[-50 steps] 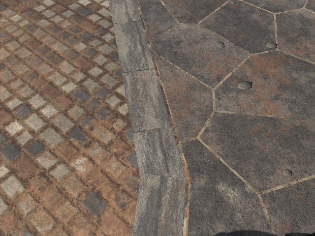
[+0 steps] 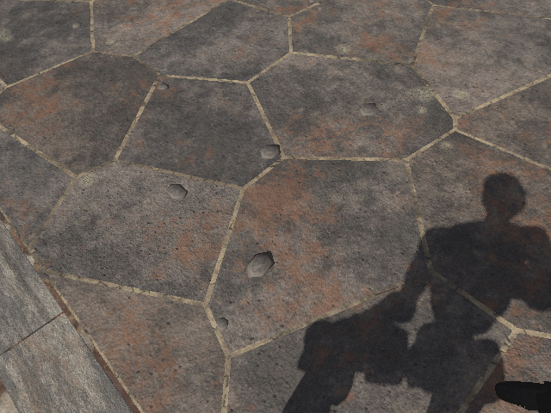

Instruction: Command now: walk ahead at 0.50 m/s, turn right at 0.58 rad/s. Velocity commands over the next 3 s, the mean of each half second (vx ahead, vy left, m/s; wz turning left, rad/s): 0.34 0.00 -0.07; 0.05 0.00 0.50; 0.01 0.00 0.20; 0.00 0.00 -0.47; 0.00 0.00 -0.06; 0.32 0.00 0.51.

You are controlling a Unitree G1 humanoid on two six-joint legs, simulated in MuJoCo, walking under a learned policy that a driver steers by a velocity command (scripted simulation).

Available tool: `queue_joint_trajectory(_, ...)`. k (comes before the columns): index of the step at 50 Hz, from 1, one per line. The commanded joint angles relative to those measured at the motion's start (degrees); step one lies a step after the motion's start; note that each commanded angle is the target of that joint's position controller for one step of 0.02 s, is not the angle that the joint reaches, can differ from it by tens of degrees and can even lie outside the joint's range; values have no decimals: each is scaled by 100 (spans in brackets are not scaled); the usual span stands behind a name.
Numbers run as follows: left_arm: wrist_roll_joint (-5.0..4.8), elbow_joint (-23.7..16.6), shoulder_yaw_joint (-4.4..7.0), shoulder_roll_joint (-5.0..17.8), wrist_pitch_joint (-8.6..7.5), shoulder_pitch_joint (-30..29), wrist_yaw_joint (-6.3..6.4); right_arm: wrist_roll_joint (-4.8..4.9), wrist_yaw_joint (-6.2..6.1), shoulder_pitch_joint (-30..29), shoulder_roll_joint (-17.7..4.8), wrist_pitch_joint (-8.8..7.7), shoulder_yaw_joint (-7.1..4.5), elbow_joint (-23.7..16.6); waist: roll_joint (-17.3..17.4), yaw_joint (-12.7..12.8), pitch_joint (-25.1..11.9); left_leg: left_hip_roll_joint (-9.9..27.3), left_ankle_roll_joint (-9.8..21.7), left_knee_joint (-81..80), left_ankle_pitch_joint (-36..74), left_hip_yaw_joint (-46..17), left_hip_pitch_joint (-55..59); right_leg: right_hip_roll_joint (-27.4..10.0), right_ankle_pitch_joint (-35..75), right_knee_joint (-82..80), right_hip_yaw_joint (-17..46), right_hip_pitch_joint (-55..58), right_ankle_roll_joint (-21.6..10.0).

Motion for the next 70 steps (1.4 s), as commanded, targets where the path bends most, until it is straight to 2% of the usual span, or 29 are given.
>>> queue_joint_trajectory(1,-42,-271,289,1049,-36,96,72,71,80,-658,-377,-140,-63,-506,-738,61,-115,-349,-2,-677,526,198,730,-1230,634,-481,1043,-445,-771)
queue_joint_trajectory(5,3,-153,264,924,2,173,97,65,172,-368,-591,-235,-133,-423,-933,-89,-138,-285,312,-993,27,155,1007,-1569,864,67,1431,191,-624)
queue_joint_trajectory(7,31,-162,211,770,27,98,69,8,127,396,-748,-277,-242,-205,-923,-493,-459,-393,606,-1314,-188,395,2085,-1263,1806,878,1278,209,-432)
queue_joint_trajectory(8,96,-234,103,523,23,119,44,-73,96,1147,-972,-298,-306,-115,-543,-825,-1198,262,947,-1161,-280,-240,3388,-948,1473,2214,956,-256,-248)
queue_joint_trajectory(9,-9,-292,4,199,-32,884,62,-180,104,1735,-1552,-250,-447,57,1022,-614,-1915,1439,1925,-1447,-644,-2574,5247,-33,-211,4273,224,-2080,277)
queue_joint_trajectory(10,-33,-232,14,476,-78,985,80,-12,187,1896,-1197,-223,-379,202,1468,-640,-1857,1798,2214,-2107,-1145,-3991,5399,38,-2135,5136,366,-3029,411)
queue_joint_trajectory(11,-39,-255,116,877,-83,454,76,75,194,1493,-813,-204,-249,124,760,-671,-1102,1644,2034,-2072,-870,-3322,4767,-252,-1857,5539,447,-3312,439)
queue_joint_trajectory(13,166,-445,134,892,-74,-348,86,36,203,849,-511,-101,-106,10,25,-518,-441,1136,1838,-1987,1289,-1837,3435,-671,-1319,5143,-87,-3027,555)
queue_joint_trajectory(15,242,-509,107,638,-66,-400,80,3,179,760,-361,-78,-20,75,209,-316,-488,694,1667,-1986,2788,-1158,2922,-854,-1057,4260,-184,-2418,651)
queue_joint_trajectory(18,188,-536,5,335,-28,-451,122,8,72,864,-838,15,-170,214,450,-277,-808,577,1792,-1921,3693,-820,2831,-645,-809,3116,-409,-1968,856)
queue_joint_trajectory(20,156,-542,11,395,32,-632,151,91,-10,912,-1061,144,-259,230,399,-328,-970,560,1746,-1918,3274,-825,2734,-512,-284,2629,-407,-1698,894)
queue_joint_trajectory(24,119,-662,44,456,151,-1198,155,186,-110,1022,-1014,356,-274,270,429,-471,-803,455,1569,-1880,1749,-1106,2509,-363,137,1961,-264,-1478,915)
queue_joint_trajectory(29,93,-632,139,608,-28,-1084,75,212,-220,736,-860,553,-254,103,499,-203,-634,116,1189,-1274,342,-1734,2464,-431,938,89,-190,-580,647)
queue_joint_trajectory(30,175,-631,202,877,-50,-917,111,147,-225,884,-613,556,-177,48,125,-268,-900,-115,931,-712,-525,-1554,2049,-1189,1633,46,254,192,355)
queue_joint_trajectory(31,275,-733,272,1252,19,-1039,167,56,-211,1388,-291,530,-94,21,-1246,-607,-1057,-877,570,443,-2910,-685,997,-2370,3445,238,1424,1010,-360)
queue_joint_trajectory(32,350,-644,261,1065,74,-784,128,83,-215,1526,-611,517,-159,1,-1680,-468,-1223,-972,299,1650,-4059,-171,457,-3067,3761,114,2263,931,-1113)
queue_joint_trajectory(34,246,-703,133,626,71,-1156,95,136,-231,1541,-1062,626,-350,172,-918,-540,-876,-603,6,2812,-3397,-190,253,-2500,3176,149,1324,571,-913)
queue_joint_trajectory(38,229,-623,130,678,148,-1452,130,165,-227,1250,-679,836,-284,-4,-1065,-526,-544,-437,-269,2706,-2488,224,426,-1933,2650,-109,177,-77,-779)
queue_joint_trajectory(46,137,-427,286,1088,256,-1341,132,127,-11,732,-619,844,-198,-477,-1198,-288,-792,-209,-34,685,-2068,710,1414,-2295,2367,-81,-365,105,-855)
queue_joint_trajectory(50,-56,-267,299,1068,255,-1321,103,111,73,1146,-706,881,-293,-390,-1024,-573,-728,-448,485,-1084,-1004,929,2512,-2153,1535,675,-743,-256,-269)
queue_joint_trajectory(51,13,-127,250,845,249,-977,76,98,18,1309,-980,874,-388,-371,-313,-545,-713,-169,745,-1592,30,320,3209,-1815,641,1497,-1195,-908,223)
queue_joint_trajectory(52,342,-373,124,482,248,-931,41,69,-97,1325,-1749,860,-544,-543,1658,-331,-670,1451,1626,-1670,2112,-1908,3946,-908,-2180,3289,-1697,-2622,904)
queue_joint_trajectory(53,275,-546,194,707,233,-1617,111,-150,-29,1407,-1601,726,-476,-633,1177,-852,-863,1814,2411,-1858,2005,-2388,3410,-578,-2712,4358,-691,-2963,926)
queue_joint_trajectory(54,137,-542,248,847,261,-1686,146,-175,-2,1213,-1431,608,-420,-603,702,-728,-722,1497,2247,-1929,1535,-1898,3236,-701,-2294,4716,-437,-3003,839)
queue_joint_trajectory(55,100,-455,276,861,289,-1536,187,-66,-23,894,-1281,544,-395,-603,524,-538,-582,1157,1920,-1914,1065,-1532,3135,-769,-1774,4650,-366,-3028,783)
queue_joint_trajectory(57,177,-325,320,898,324,-1344,255,81,-90,565,-1041,555,-297,-655,501,-381,-579,862,1655,-1899,932,-1274,2988,-765,-1161,4600,-320,-2864,843)
queue_joint_trajectory(63,90,-142,171,536,332,-1129,148,-56,-186,531,-486,532,-38,-535,510,-393,-826,621,1582,-1898,753,-686,3106,-889,-433,3325,-422,-2043,1013)
queue_joint_trajectory(67,68,-107,96,569,334,-1202,49,-171,-104,542,-552,515,-1,-247,627,-577,-478,660,1638,-2083,-280,-672,2566,-935,-606,2091,-594,-1054,956)
queue_joint_trajectory(70,29,-108,131,749,307,-1080,49,-55,-89,376,-792,538,-67,-123,482,-452,-201,728,1601,-1881,-387,-792,2535,-807,-408,1293,-741,-900,794)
